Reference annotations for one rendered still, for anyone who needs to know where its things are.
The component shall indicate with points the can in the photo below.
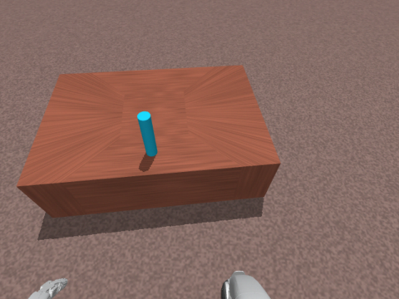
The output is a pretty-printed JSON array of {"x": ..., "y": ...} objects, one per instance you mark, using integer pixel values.
[{"x": 146, "y": 127}]

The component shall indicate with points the left robot hand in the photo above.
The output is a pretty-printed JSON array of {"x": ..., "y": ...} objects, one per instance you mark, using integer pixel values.
[{"x": 50, "y": 289}]

